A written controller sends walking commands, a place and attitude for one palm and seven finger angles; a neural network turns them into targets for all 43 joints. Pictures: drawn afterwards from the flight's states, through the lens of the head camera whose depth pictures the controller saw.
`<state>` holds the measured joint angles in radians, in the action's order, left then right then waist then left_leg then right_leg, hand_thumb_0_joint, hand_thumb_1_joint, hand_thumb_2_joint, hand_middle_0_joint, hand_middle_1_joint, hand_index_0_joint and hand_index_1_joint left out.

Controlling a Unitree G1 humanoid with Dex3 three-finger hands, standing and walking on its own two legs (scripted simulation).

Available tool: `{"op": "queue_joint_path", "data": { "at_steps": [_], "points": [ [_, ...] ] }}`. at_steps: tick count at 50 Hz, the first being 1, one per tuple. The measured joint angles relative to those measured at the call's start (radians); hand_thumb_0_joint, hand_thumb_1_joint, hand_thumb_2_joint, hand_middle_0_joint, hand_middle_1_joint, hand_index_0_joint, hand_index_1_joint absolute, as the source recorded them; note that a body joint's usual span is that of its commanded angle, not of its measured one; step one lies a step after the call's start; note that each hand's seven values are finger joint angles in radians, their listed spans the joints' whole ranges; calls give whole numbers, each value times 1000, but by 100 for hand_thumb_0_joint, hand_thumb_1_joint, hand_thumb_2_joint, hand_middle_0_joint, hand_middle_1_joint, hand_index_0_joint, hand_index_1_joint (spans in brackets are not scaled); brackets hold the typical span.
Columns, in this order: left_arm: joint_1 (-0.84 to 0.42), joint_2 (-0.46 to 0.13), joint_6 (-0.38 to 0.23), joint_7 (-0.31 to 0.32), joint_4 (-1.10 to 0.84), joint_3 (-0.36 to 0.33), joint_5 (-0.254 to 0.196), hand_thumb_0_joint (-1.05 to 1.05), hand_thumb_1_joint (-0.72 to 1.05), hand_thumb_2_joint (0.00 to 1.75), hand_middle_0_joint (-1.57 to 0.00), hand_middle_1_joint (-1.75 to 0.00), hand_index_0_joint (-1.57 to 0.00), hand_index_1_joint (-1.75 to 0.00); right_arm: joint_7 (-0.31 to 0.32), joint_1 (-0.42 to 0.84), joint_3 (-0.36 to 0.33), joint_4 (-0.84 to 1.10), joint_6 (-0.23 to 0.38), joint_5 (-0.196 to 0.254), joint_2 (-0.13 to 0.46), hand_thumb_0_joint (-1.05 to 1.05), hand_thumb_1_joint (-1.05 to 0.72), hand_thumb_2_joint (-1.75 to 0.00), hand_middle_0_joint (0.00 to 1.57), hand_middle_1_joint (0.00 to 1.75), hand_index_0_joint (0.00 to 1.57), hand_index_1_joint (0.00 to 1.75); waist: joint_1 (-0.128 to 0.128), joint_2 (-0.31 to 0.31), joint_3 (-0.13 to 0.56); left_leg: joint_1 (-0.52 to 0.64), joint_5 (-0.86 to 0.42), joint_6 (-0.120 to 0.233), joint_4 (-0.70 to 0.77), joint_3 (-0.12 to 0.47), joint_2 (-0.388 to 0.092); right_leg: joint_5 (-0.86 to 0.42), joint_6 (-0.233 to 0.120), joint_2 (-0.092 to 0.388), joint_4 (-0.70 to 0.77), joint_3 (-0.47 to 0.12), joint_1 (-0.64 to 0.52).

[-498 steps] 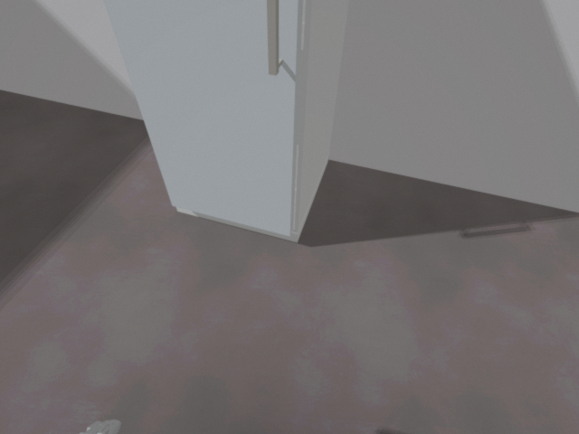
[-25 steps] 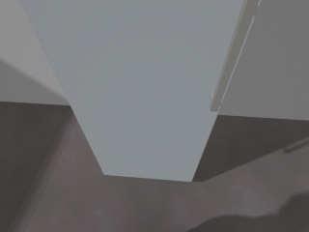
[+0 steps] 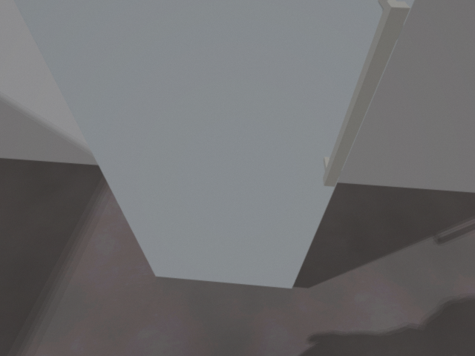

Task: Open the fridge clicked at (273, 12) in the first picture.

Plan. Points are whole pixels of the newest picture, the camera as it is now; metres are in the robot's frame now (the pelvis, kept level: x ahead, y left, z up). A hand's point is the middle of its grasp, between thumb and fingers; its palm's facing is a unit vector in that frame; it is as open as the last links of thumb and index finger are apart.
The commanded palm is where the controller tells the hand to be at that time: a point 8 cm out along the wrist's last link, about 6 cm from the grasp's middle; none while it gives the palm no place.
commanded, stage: come to a stop and stand still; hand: right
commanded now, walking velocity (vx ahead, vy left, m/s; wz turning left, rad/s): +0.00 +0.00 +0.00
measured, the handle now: (351, 108) +0.46 -0.15 +0.20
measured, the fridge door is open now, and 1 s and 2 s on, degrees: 0 0 0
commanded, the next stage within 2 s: look again from close up in 0.12 s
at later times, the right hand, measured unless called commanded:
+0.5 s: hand out of the picture +0.02 -0.18 -0.18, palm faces -0.01 +0.98 -0.21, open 7.4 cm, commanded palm none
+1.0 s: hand out of the picture +0.01 -0.17 -0.18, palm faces +0.01 +0.98 -0.20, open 7.4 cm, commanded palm +0.10 -0.22 -0.07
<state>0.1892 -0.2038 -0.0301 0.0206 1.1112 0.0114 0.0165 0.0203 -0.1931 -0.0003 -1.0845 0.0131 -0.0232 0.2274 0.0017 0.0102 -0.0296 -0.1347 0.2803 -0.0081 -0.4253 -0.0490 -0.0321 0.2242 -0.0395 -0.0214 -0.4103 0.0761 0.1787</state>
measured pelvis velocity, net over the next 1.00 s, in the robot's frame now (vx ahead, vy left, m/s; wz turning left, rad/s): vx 0.01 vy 0.01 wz -0.01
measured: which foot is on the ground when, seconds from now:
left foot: down 0.00-1.00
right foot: down 0.00-1.00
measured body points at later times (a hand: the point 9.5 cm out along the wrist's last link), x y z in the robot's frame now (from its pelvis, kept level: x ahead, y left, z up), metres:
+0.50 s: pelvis +0.01 +0.01 +0.00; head +0.02 +0.00 +0.45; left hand +0.04 +0.25 -0.15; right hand +0.02 -0.23 -0.16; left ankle -0.03 +0.12 -0.74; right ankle +0.00 -0.09 -0.74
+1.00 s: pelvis +0.01 +0.01 +0.00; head +0.02 +0.01 +0.45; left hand +0.02 +0.24 -0.16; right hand +0.01 -0.22 -0.16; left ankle -0.03 +0.12 -0.74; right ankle +0.00 -0.09 -0.74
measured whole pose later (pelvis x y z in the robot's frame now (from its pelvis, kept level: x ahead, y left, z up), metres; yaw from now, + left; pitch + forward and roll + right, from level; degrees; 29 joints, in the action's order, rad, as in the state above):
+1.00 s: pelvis +0.01 +0.01 +0.00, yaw +0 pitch -1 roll +0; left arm 0.23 -0.16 -0.03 0.03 1.16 0.01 0.01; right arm 0.03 -0.26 0.01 -1.13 0.01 -0.02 0.18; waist 0.01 0.02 -0.03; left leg -0.10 0.28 0.01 -0.39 -0.06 -0.01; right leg 0.22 -0.02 -0.01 -0.39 0.06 0.15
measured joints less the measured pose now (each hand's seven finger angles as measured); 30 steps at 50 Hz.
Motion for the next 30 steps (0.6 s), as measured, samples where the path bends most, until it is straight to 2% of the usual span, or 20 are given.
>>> {"op": "queue_joint_path", "data": {
  "at_steps": [30],
  "points": [
    [17,26,4,6,39,6,-4,1,91,90,-20,-30,-20,-30,3,-54,10,-38,-1,2,-31,1,-90,-90,20,30,20,30,6,13,-6,33,-3,12,36,-5,15,1,15,13,24,-6,-28]
  ]
}}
